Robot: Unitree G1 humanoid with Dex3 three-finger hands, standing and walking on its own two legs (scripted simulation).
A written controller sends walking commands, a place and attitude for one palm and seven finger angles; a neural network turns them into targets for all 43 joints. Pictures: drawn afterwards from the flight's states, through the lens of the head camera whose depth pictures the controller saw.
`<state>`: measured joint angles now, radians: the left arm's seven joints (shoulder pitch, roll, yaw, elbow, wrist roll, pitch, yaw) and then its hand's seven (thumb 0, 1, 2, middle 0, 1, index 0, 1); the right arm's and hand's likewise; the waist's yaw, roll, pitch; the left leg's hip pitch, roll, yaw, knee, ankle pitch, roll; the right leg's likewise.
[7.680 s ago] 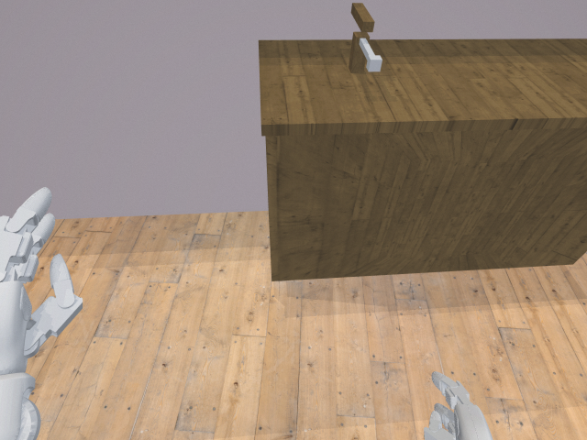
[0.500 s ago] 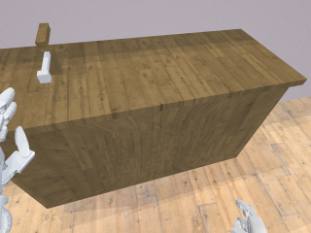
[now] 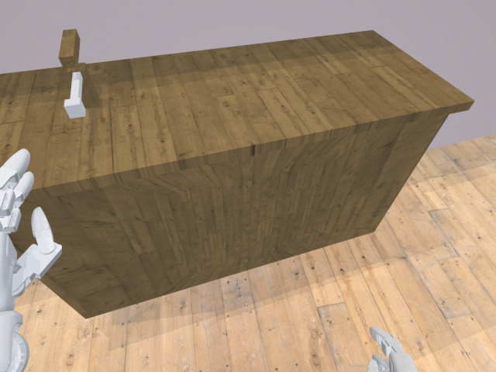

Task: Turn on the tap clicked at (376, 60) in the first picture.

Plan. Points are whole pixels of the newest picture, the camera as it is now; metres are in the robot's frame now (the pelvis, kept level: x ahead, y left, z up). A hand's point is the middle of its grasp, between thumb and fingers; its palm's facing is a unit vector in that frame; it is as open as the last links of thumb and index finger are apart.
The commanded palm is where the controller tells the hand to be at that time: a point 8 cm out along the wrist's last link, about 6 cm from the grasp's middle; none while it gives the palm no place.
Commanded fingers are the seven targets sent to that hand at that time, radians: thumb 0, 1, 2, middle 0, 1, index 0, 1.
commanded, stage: come to a stop and stand still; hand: left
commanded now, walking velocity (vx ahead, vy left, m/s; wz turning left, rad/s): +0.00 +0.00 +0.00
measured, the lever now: (75, 108) +0.54 +0.38 +0.12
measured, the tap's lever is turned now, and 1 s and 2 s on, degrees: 0 0 0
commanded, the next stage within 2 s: look again from close up in 0.10 s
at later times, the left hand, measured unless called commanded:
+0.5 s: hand (74, 238) +0.24 +0.24 +0.14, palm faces +0.26 -0.87 -0.41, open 7.4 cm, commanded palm +0.18 +0.29 +0.18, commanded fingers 0.00 0.90 0.90 -0.20 -0.30 -0.20 -0.30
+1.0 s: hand (78, 174) +0.33 +0.27 +0.16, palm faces +0.39 -0.84 -0.36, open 7.4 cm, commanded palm +0.27 +0.30 +0.18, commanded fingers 0.00 0.90 0.90 -0.20 -0.30 -0.20 -0.30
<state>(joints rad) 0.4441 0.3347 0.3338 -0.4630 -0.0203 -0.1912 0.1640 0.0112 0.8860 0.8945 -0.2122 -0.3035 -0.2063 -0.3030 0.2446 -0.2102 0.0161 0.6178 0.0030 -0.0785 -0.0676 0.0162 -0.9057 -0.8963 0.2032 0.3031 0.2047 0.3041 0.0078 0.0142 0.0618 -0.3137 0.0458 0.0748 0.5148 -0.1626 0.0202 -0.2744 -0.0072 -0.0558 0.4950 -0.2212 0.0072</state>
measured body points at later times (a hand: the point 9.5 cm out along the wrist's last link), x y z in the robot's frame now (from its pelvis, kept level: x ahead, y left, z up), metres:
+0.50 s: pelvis +0.01 +0.02 +0.00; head +0.03 +0.03 +0.45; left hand +0.22 +0.29 +0.17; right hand +0.16 -0.21 -0.07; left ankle +0.07 +0.10 -0.73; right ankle +0.06 -0.12 -0.73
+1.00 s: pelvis +0.10 +0.02 -0.01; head +0.12 +0.04 +0.44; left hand +0.30 +0.31 +0.18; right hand +0.29 -0.20 -0.07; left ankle +0.07 +0.10 -0.73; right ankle +0.06 -0.12 -0.73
